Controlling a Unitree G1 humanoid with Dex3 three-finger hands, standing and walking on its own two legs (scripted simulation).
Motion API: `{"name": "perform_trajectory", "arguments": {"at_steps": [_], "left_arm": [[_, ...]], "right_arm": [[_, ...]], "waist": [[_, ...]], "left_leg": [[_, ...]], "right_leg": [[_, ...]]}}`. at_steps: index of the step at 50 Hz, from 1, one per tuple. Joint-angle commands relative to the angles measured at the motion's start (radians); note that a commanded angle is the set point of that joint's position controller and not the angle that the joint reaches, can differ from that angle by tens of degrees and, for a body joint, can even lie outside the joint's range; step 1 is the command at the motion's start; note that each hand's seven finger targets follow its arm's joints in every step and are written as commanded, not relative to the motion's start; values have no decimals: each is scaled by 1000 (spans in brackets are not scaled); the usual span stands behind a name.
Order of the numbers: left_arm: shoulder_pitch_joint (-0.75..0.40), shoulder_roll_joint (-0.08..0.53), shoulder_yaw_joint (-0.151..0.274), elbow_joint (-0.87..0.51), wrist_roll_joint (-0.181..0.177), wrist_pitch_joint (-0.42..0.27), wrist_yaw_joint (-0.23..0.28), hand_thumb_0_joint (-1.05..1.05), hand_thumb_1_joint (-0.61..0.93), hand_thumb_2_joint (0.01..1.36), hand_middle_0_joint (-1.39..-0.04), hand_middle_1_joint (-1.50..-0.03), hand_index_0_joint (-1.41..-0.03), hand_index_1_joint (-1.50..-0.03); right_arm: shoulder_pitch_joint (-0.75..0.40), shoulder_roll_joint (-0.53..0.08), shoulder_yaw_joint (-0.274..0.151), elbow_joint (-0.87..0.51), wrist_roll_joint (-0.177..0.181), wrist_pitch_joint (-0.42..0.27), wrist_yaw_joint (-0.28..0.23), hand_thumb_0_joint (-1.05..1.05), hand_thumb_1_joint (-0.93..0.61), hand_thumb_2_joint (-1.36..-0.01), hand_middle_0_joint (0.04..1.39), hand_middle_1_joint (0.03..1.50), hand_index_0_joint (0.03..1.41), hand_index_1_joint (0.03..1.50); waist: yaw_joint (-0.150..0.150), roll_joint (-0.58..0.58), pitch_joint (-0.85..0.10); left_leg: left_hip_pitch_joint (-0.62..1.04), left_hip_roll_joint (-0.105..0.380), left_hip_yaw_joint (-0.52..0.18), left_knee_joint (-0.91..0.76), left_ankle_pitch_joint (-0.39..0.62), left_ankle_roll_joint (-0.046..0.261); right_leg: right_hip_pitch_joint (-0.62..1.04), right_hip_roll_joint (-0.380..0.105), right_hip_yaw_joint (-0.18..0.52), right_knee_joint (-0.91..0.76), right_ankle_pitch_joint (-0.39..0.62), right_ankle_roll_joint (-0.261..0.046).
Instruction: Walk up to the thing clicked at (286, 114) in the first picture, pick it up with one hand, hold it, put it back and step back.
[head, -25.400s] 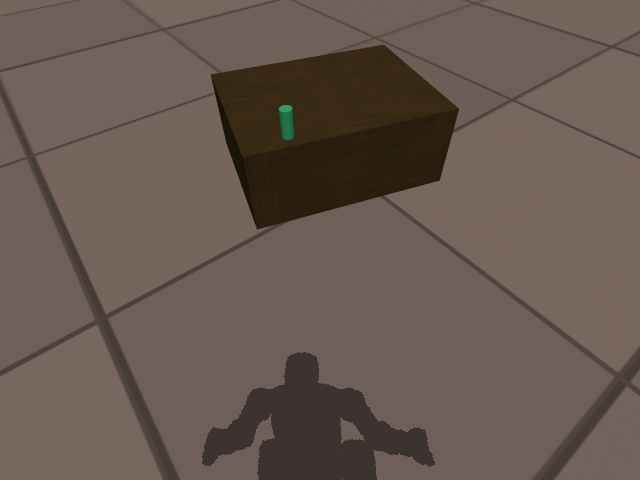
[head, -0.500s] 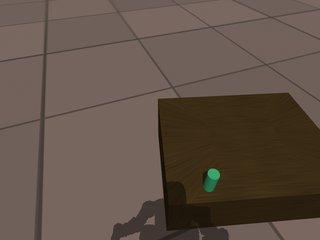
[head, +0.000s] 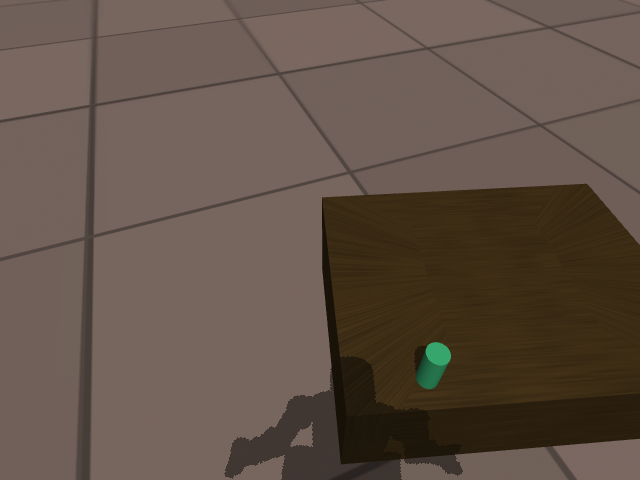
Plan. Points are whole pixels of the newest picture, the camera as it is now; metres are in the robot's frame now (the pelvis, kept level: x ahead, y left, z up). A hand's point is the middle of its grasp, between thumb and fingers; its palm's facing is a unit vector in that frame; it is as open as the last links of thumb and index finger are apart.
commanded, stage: home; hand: right
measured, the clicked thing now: (432, 366) +0.43 -0.20 -0.33
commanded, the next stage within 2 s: stand in 0.08 s
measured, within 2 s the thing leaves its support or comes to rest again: neither
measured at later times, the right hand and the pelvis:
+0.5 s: hand out of the picture +0.07 -0.26 -0.16, palm faces -0.05 +0.93 -0.36, open 12.2 cm; pelvis +0.00 +0.00 +0.00, yaw +1 degrees
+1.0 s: hand out of the picture +0.06 -0.26 -0.16, palm faces -0.05 +0.94 -0.35, open 7.4 cm; pelvis +0.00 -0.01 +0.00, yaw +1 degrees
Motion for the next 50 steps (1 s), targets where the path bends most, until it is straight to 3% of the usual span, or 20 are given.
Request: {"name": "perform_trajectory", "arguments": {"at_steps": [1, 5, 9, 11, 12, 19, 23, 27, 31, 39, 45, 50], "left_arm": [[-37, 202, 35, -51, -4, -18, 15, 0, 898, 904, -201, -307, -201, -306], [-36, 201, 37, -53, -4, -19, 15, 0, 898, 904, -201, -307, -201, -306], [-40, 201, 36, -55, -4, -19, 15, 0, 898, 904, -201, -306, -201, -305], [-53, 211, 39, -59, -3, -19, 16, 0, 900, 900, -200, -300, -200, -301], [-53, 210, 39, -59, -4, -19, 15, 0, 900, 900, -200, -300, -200, -301], [-55, 213, 40, -61, -5, -20, 12, 0, 900, 900, -200, -300, -200, -301], [-55, 222, 42, -58, -6, -22, 12, 0, 900, 900, -200, -300, -200, -301], [-46, 222, 42, -60, -4, -26, 11, 0, 900, 900, -200, -300, -200, -301], [-40, 217, 40, -61, -5, -27, 12, 0, 900, 900, -200, -300, -200, -301], [-47, 225, 43, -59, -7, -25, 10, 0, 900, 900, -200, -300, -200, -301], [-43, 228, 46, -61, -8, -30, 9, 0, 900, 900, -200, -300, -200, -301], [-34, 226, 45, -62, -9, -31, 8, 0, 900, 900, -200, -300, -200, -301]], "right_arm": [[-27, -221, -45, -50, 5, -20, -11, 0, 527, -62, 52, 54, 52, 54], [-28, -223, -45, -48, 6, -22, -11, 0, 522, -65, 53, 55, 53, 55], [-40, -230, -47, -48, 7, -22, -10, 0, 513, -70, 54, 57, 54, 57], [-41, -228, -47, -47, 6, -21, -10, 0, 353, -230, 200, 217, 200, 217], [-35, -225, -45, -47, 5, -21, -9, 0, 273, -310, 200, 297, 200, 297], [-42, -226, -47, -44, 4, -20, -7, 0, -287, -870, 200, 300, 200, 300], [-32, -221, -47, -39, 4, -19, -3, 0, -607, -900, 200, 300, 200, 300], [-40, -226, -51, -42, 6, -19, -1, 0, -900, -900, 200, 300, 200, 300], [-41, -231, -51, -42, 7, -20, -1, 0, -900, -900, 200, 300, 200, 300], [-30, -219, -49, -35, 3, -15, 2, 0, -900, -900, 200, 300, 200, 300], [-26, -220, -53, -38, 3, -15, 5, 0, -900, -900, 200, 300, 200, 300], [-28, -218, -50, -41, 6, -18, 5, 0, -900, -900, 200, 300, 200, 300]], "waist": [[-8, 9, -47], [-11, 21, -69], [-7, 16, -63], [-11, 9, -70], [-11, 11, -67], [-9, 18, -54], [-10, 7, -42], [-7, 2, -53], [-10, 11, -74], [-10, 9, -27], [-13, 7, -27], [-9, 9, -50]], "left_leg": [[-63, 87, -74, -77, 148, 43], [-47, 90, -70, -70, 228, 41], [-43, 91, -71, -77, 196, 39], [-45, 93, -73, -80, 209, 39], [-60, 89, -72, -87, 199, 36], [-68, 90, -76, -95, 146, 40], [-86, 82, -74, -100, 95, 39], [-66, 86, -82, -97, 117, 42], [-45, 90, -80, -86, 139, 42], [-89, 80, -77, -103, 53, 40], [-81, 80, -77, -95, 50, 43], [-77, 84, -81, -96, 92, 41]], "right_leg": [[64, -94, 90, -50, 126, -16], [87, -102, 86, -36, 217, -20], [79, -101, 83, -49, 181, -17], [91, -105, 83, -41, 188, -22], [92, -103, 83, -45, 177, -19], [83, -106, 87, -54, 132, -27], [84, -104, 91, -67, 84, -24], [73, -105, 87, -65, 102, -28], [76, -109, 86, -57, 140, -28], [60, -103, 92, -76, 39, -28], [46, -107, 103, -85, 25, -31], [78, -109, 94, -66, 95, -32]]}}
